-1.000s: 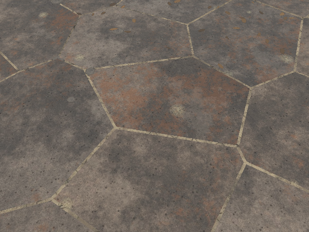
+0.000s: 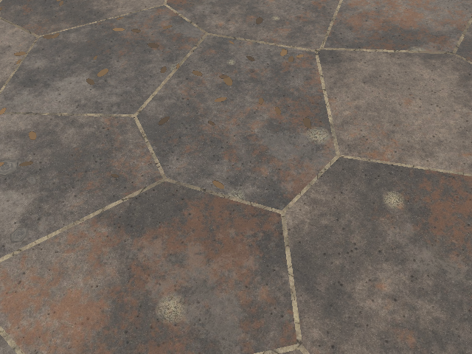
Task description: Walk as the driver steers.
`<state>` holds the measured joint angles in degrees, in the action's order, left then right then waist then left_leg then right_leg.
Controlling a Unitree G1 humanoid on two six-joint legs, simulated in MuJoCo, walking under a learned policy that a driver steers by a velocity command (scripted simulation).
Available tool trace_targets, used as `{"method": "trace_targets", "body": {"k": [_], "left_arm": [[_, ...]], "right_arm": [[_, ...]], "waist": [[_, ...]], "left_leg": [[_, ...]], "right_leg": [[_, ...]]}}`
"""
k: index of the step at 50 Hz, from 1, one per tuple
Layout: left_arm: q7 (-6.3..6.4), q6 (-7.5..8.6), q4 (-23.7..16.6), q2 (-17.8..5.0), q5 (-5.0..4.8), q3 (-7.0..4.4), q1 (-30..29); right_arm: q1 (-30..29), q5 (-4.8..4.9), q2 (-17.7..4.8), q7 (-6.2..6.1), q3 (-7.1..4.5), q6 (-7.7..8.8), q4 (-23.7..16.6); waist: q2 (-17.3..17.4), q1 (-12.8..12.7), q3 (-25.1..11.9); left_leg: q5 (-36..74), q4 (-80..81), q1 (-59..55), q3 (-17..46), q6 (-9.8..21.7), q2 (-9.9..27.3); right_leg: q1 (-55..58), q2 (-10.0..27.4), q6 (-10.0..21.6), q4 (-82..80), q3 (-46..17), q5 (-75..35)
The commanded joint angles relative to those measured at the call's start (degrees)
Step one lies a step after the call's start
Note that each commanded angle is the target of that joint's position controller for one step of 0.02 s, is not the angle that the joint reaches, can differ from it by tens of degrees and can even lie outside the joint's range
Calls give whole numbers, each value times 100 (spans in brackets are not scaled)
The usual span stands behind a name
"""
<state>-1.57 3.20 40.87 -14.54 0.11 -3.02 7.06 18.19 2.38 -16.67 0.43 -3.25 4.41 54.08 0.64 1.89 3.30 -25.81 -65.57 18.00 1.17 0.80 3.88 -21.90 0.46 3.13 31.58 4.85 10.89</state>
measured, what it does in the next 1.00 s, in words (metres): walks ahead, turning left: left foot, then right foot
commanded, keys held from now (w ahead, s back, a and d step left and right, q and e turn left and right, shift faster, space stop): w+q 1.00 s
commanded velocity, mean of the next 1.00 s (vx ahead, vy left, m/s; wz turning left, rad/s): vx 0.50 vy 0.00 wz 0.50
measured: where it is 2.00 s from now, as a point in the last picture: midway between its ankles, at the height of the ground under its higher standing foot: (109, 211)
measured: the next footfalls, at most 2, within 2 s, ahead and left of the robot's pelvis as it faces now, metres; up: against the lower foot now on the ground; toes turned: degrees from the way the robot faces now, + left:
left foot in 0.44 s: +0.38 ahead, +0.17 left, +0.00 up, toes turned +17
right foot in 0.94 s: +0.73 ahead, +0.10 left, +0.00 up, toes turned +36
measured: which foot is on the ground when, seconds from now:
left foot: up 0.00-0.42, down 0.44-0.94, up 0.96-1.00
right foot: down 0.00-0.46, up 0.48-0.92, down 0.94-1.00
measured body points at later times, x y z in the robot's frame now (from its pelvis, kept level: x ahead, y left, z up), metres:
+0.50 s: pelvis +0.27 +0.07 -0.02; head +0.31 +0.08 +0.43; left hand +0.24 +0.35 -0.15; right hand +0.51 -0.14 -0.12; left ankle +0.34 +0.16 -0.73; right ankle +0.10 -0.10 -0.66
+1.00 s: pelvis +0.56 +0.12 -0.01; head +0.58 +0.14 +0.44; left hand +0.60 +0.45 -0.08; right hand +0.76 -0.09 -0.12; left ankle +0.36 +0.15 -0.67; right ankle +0.69 +0.08 -0.73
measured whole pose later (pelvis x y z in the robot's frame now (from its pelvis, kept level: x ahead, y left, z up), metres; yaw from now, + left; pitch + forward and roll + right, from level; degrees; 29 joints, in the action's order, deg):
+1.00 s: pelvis +0.56 +0.12 -0.01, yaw +34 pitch +2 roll -1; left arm -1.2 7.3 41.4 -15.2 0.2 -3.3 3.9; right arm 20.3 1.8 -16.9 -1.1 -4.2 1.7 43.8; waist 1.7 3.1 0.6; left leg -29.6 -57.2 14.1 10.7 2.4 -4.9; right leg -24.9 -2.4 1.3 30.8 0.0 8.4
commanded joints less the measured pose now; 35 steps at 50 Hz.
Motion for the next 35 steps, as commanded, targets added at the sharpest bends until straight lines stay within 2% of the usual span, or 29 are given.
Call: {"method": "trace_targets", "body": {"k": [1,3,5,7,11,14,16,17,19,20,21,22,23,24,25,26,27,28,29,31,33,35], "left_arm": [[15,164,1,-529,39,-205,526],[24,286,113,-484,60,-226,435],[75,344,245,-558,98,-260,467],[142,347,363,-598,120,-279,588],[228,307,489,-773,77,-314,708],[270,216,649,-885,10,-358,1025],[279,120,732,-938,-45,-382,1162],[286,71,749,-979,-68,-394,1160],[320,-16,711,-1153,-102,-432,1039],[338,-65,683,-1240,-123,-449,964],[346,-107,654,-1307,-147,-455,859],[357,-98,611,-1280,-164,-423,780],[340,-20,437,-650,45,-252,990],[270,224,181,-302,-1,-90,1166],[185,421,55,-806,-226,-198,435],[156,523,-28,-831,-312,-193,209],[205,554,72,-786,-192,-201,239],[240,511,136,-877,-51,-262,294],[231,429,158,-896,-12,-288,396],[235,300,121,-756,55,-270,411],[252,234,-21,-633,76,-228,54],[238,236,-161,-523,67,-174,-408]], "right_arm": [[-142,-35,-600,-57,-184,26,-404],[20,-18,-341,-65,-156,-130,-345],[-185,-30,-272,-83,-158,-215,-436],[-441,-55,-244,-73,-156,-221,-542],[-1083,-117,-129,66,-82,-173,-765],[-1638,-123,-64,178,-20,-166,-1035],[-1875,-115,-72,260,-7,-165,-1218],[-1914,-107,-98,300,-17,-167,-1296],[-1705,-87,-263,339,-102,-194,-1376],[-1347,-69,-407,337,-183,-217,-1342],[-687,-47,-646,312,-319,-232,-1217],[239,-50,-1001,220,-520,-255,-992],[622,-61,-1565,89,-660,-309,-888],[405,-119,-1729,142,-621,-196,-1123],[408,-150,-1213,183,-475,-120,-1138],[180,-136,-966,180,-415,-54,-1135],[-243,-112,-790,175,-364,-19,-1206],[-543,-135,-576,150,-299,-3,-1296],[-658,-191,-517,116,-263,-1,-1385],[-594,-173,-646,52,-292,18,-1405],[-410,-159,-822,-33,-335,16,-1372],[-252,-136,-860,-96,-344,-23,-1347]], "waist": [[-694,-277,-610],[-556,-122,-497],[-428,-86,-251],[-394,-136,-92],[-292,-328,133],[-178,-546,336],[-200,-593,374],[-245,-551,342],[-456,-315,18],[-576,-77,-243],[-589,315,-611],[-376,810,-1076],[874,573,-1399],[1271,184,-2257],[487,521,-1978],[333,392,-1272],[-128,88,-848],[-78,-102,-660],[37,-243,-629],[65,-310,-573],[92,-230,-424],[228,-60,-329]], "left_leg": [[887,-289,1672,430,45,527],[1194,-181,1485,422,2,557],[1548,103,1782,508,-49,554],[2070,645,2112,591,-86,507],[2962,1951,2100,204,-43,382],[2917,2524,2336,-60,85,328],[2602,2759,2462,-242,196,255],[2380,2844,2383,-358,271,175],[1844,2859,1750,-707,475,-186],[1546,2807,1227,-858,600,-414],[1485,2953,327,-924,771,-647],[1803,3413,-1202,-669,1003,-770],[1690,3574,-2823,1447,1522,445],[709,4618,-3995,4748,2598,1534],[687,5018,-3908,4377,2246,1464],[1006,5003,-3194,3464,2011,1261],[1576,4988,-2322,2784,1778,967],[2139,5052,-1707,2312,1663,753],[2462,5171,-1318,2109,1635,638],[3081,5284,-889,1808,1671,527],[3289,5334,-617,1508,1594,371],[3045,5285,-467,1296,1393,148]], "right_leg": [[1770,1482,800,-1924,-1522,-624],[1434,1443,815,-2242,-1090,-965],[1341,1420,795,-2417,-664,-1229],[1482,1377,752,-2493,-321,-1345],[1694,1332,630,-2629,283,-1415],[2248,1510,606,-2514,524,-1667],[2702,1622,564,-2268,650,-2082],[2856,1659,519,-2078,725,-2543],[3029,1659,394,-1396,872,-4436],[3034,1635,327,-792,916,-5290],[2815,1533,220,165,971,-5592],[2011,1282,-13,1556,1037,-4782],[9,665,-345,3542,970,-745],[-1668,-455,-507,4980,-405,2453],[-2314,-97,-356,5077,-1110,2100],[-2452,165,-204,4670,-1044,1579],[-2131,434,-193,4121,-1022,1173],[-1738,586,-236,3664,-1024,909],[-1400,661,-292,3483,-1039,728],[-1219,642,-484,3017,-911,536],[-1304,544,-656,2308,-802,10],[-1213,382,-727,1354,-772,-761]]}}
Over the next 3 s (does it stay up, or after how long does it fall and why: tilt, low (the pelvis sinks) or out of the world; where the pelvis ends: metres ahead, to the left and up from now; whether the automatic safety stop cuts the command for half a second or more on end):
stays up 1.34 0.64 0.01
